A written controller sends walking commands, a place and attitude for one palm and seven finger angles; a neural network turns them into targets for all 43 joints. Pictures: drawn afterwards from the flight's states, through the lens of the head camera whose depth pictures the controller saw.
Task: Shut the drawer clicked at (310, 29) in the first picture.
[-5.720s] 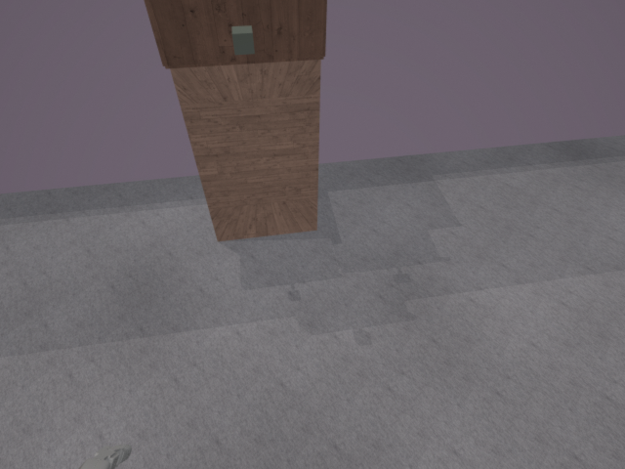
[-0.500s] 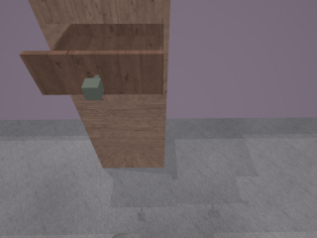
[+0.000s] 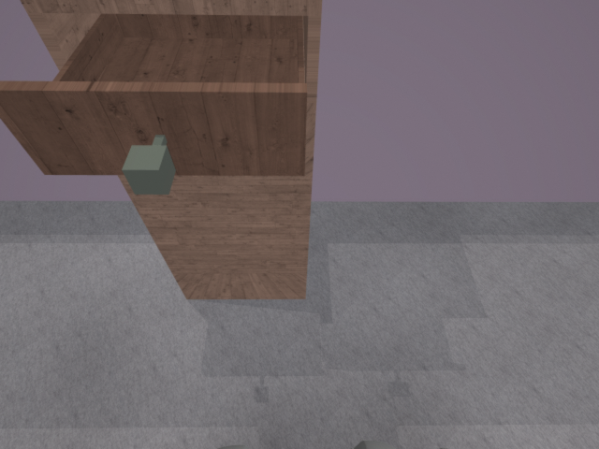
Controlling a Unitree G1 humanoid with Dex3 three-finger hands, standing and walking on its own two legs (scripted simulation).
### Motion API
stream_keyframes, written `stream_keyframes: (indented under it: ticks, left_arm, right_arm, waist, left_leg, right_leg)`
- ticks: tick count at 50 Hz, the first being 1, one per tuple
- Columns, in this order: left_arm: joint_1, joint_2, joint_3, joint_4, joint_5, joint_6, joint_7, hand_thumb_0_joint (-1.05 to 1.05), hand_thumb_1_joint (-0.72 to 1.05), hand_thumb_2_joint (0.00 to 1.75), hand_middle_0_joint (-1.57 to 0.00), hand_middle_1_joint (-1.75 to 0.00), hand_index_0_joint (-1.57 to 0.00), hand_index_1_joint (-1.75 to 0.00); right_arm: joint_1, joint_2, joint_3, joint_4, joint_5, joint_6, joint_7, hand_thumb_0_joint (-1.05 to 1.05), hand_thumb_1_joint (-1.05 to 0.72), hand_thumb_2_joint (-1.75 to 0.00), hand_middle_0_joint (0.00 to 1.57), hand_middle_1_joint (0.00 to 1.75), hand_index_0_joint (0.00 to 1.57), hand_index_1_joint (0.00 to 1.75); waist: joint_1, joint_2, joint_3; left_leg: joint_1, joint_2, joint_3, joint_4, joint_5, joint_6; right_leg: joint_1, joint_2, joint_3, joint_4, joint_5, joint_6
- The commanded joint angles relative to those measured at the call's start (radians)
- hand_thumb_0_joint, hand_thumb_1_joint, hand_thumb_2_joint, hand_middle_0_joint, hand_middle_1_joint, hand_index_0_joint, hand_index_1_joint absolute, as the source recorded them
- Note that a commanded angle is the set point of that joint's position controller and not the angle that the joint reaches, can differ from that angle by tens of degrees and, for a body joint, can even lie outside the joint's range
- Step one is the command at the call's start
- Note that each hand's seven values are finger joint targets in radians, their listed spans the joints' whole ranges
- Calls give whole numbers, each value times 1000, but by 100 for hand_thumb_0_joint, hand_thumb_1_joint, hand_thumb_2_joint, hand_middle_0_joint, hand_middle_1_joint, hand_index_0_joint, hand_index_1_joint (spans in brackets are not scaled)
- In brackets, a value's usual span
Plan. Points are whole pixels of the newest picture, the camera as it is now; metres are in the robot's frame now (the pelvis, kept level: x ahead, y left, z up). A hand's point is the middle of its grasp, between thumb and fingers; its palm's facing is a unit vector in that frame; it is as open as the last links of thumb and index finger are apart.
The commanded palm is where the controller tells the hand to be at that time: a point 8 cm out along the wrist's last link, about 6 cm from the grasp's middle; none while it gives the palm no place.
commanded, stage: come to a stop and stand still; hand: left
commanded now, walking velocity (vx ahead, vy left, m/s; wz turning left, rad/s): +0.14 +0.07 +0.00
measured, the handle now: (154, 158) +0.42 +0.23 +0.15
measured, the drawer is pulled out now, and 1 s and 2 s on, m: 0.19 0.19 0.19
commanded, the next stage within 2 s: look again from close up in 1.06 s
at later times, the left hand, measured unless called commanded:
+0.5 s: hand out of the picture -0.01 +0.15 -0.15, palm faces +0.11 -0.96 -0.27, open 7.4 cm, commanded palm none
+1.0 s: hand out of the picture +0.00 +0.18 -0.18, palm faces +0.05 -0.98 -0.19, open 7.3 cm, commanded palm none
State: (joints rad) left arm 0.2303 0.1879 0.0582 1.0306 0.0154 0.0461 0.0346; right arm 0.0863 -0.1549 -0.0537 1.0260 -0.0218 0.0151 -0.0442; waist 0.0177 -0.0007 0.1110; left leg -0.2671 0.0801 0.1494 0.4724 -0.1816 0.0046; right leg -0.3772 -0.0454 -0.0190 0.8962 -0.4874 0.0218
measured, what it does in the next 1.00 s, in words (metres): steps on the spot: right foot, then left foot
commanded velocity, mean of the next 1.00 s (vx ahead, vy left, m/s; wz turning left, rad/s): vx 0.03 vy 0.08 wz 0.00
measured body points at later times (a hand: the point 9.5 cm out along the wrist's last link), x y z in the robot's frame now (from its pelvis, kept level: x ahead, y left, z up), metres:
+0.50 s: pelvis -0.01 -0.04 +0.01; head +0.02 -0.07 +0.46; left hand -0.01 +0.20 -0.13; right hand +0.02 -0.29 -0.16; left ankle -0.05 +0.11 -0.69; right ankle +0.00 -0.15 -0.74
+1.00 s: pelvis +0.00 +0.01 +0.00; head +0.01 +0.02 +0.45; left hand +0.00 +0.24 -0.16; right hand +0.04 -0.22 -0.15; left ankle -0.04 +0.11 -0.74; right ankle -0.01 -0.13 -0.74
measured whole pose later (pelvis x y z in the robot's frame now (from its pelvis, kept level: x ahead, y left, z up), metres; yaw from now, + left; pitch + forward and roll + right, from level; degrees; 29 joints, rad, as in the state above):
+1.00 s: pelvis +0.00 +0.01 +0.00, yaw +1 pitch -1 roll +0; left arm 0.25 0.16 0.00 1.14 0.01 0.00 0.03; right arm 0.21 -0.17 -0.01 1.11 -0.01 -0.01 -0.04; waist 0.01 -0.01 0.02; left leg -0.11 0.01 0.08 0.41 -0.29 0.02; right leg -0.16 -0.06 -0.04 0.43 -0.25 0.04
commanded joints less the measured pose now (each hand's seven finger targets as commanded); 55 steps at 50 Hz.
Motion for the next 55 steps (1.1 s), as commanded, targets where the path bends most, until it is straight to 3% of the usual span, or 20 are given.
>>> stream_keyframes:
  ticks: [1,3,4,5,6,7,9,12,20,24,27,29,30,31,32,34,38,40,44,55]
  left_arm:
    - [164,9,4,-18,2,-13,-7,0,90,90,-20,-30,-20,-30]
    - [206,54,2,13,13,-37,-3,0,90,90,-20,-30,-20,-30]
    - [150,129,3,-5,20,-50,-1,0,90,90,-20,-30,-20,-30]
    - [92,187,8,-45,15,-46,-3,0,90,90,-20,-30,-20,-30]
    - [50,211,12,-66,17,-39,-5,0,90,90,-20,-30,-20,-30]
    - [35,208,18,-68,17,-44,-3,0,90,90,-20,-30,-20,-30]
    - [9,183,16,-65,10,-49,3,0,90,90,-20,-30,-20,-30]
    - [17,178,20,-76,6,-54,0,0,90,90,-20,-30,-20,-30]
    - [136,168,28,-33,12,-59,16,0,90,90,-20,-30,-20,-30]
    - [97,175,26,-28,19,-51,9,0,90,90,-20,-30,-20,-30]
    - [47,165,19,-17,9,-44,5,0,90,90,-20,-30,-20,-30]
    - [45,111,5,-19,-2,-33,1,0,90,90,-20,-30,-20,-30]
    - [62,64,-4,-23,-6,-29,-1,0,90,90,-20,-30,-20,-30]
    - [59,44,-10,-15,-2,-27,0,0,90,90,-20,-30,-20,-30]
    - [58,33,-16,-12,1,-30,-5,0,90,90,-20,-30,-20,-30]
    - [58,45,-19,20,2,-24,-5,0,90,90,-20,-30,-20,-30]
    - [111,57,-30,67,-1,-43,-6,0,90,90,-20,-30,-20,-30]
    - [115,77,-34,79,-1,-53,-1,0,90,90,-20,-30,-20,-30]
    - [75,70,-39,80,-3,-53,2,0,90,90,-20,-30,-20,-30]
    - [74,61,-42,95,-7,-48,4,0,90,90,-20,-30,-20,-30]
  right_arm:
    - [12,-170,-39,-43,-5,2,12,0,-90,-90,20,30,20,30]
    - [33,-108,-23,-30,6,8,24,0,-90,-90,20,30,20,30]
    - [64,-43,-8,-38,17,18,31,0,-90,-90,20,30,20,30]
    - [41,-61,-7,-60,11,26,39,0,-90,-90,20,30,20,30]
    - [38,-87,-14,-60,7,29,48,0,-90,-90,20,30,20,30]
    - [22,-89,-15,-55,3,34,49,0,-90,-90,20,30,20,30]
    - [92,-127,-22,-25,-1,35,48,0,-90,-90,20,30,20,30]
    - [170,-128,-23,-4,0,29,54,0,-90,-90,20,30,20,30]
    - [127,-118,-14,-49,4,27,40,0,-90,-90,20,30,20,30]
    - [143,-94,-4,-44,16,17,38,0,-90,-90,20,30,20,30]
    - [228,-85,3,-3,15,4,32,0,-90,-90,20,30,20,30]
    - [258,-140,-1,13,13,-14,27,0,-90,-90,20,30,20,30]
    - [237,-191,-7,-2,6,-18,23,0,-90,-90,20,30,20,30]
    - [186,-205,-7,-14,3,-11,21,0,-90,-90,20,30,20,30]
    - [154,-194,0,-20,-1,-11,15,0,-90,-90,20,30,20,30]
    - [142,-153,11,0,5,-21,8,0,-90,-90,20,30,20,30]
    - [151,-127,21,20,12,-31,-1,0,-90,-90,20,30,20,30]
    - [167,-110,22,26,19,-32,2,0,-90,-90,20,30,20,30]
    - [184,-110,23,51,16,-29,5,0,-90,-90,20,30,20,30]
    - [221,-94,40,98,13,-39,3,0,-90,-90,20,30,20,30]
  waist:
    - [18,176,-185]
    - [37,21,-147]
    - [10,-206,-105]
    - [21,-258,-22]
    - [17,-175,3]
    - [23,-202,44]
    - [-1,-193,74]
    - [-4,-115,-10]
    - [50,-149,-132]
    - [37,-220,-135]
    - [-13,-222,-146]
    - [-24,-22,-152]
    - [-11,144,-129]
    - [1,169,-69]
    - [13,122,-27]
    - [11,235,-32]
    - [18,107,-96]
    - [-2,33,-112]
    - [-15,-70,-73]
    - [-5,27,-48]
  left_leg:
    - [-6,208,-158,-117,121,121]
    - [-105,71,-97,9,-199,30]
    - [-145,-16,-59,130,-305,-23]
    - [-136,-21,-95,215,-322,-23]
    - [-106,-13,-118,280,-309,-16]
    - [-162,-21,-140,335,-267,-14]
    - [-191,-14,-171,410,-182,-10]
    - [-208,-37,-162,481,-113,-27]
    - [-247,-39,-164,397,-219,-58]
    - [-94,-60,-121,209,-240,-44]
    - [110,-79,-83,-32,-50,-36]
    - [237,27,-178,-120,51,-7]
    - [168,159,-318,-175,86,50]
    - [36,210,-348,-242,-10,98]
    - [-16,187,-316,-249,-12,101]
    - [38,141,-282,-250,121,96]
    - [149,78,-186,-93,408,66]
    - [151,40,-155,-67,330,28]
    - [143,42,-161,-104,227,16]
    - [121,41,-162,-161,194,15]
  right_leg:
    - [169,-15,-34,-197,127,-3]
    - [269,-39,-5,-494,243,8]
    - [172,-200,230,-656,47,-42]
    - [26,-306,364,-792,-128,-101]
    - [-59,-326,366,-818,-241,-135]
    - [-63,-306,401,-822,-203,-126]
    - [-21,-299,345,-791,-68,-120]
    - [124,-258,215,-704,174,-128]
    - [380,-310,205,-582,636,-194]
    - [293,-271,173,-578,611,-181]
    - [180,-199,111,-531,491,-114]
    - [59,-101,42,-419,296,-51]
    - [32,-43,-27,-367,165,-15]
    - [76,-25,-52,-318,84,-4]
    - [86,-25,-41,-305,115,-4]
    - [88,-31,-35,-271,121,-7]
    - [172,-51,-5,-465,352,-10]
    - [214,-91,33,-495,560,-28]
    - [203,-82,20,-502,528,-25]
    - [244,-76,11,-535,437,-19]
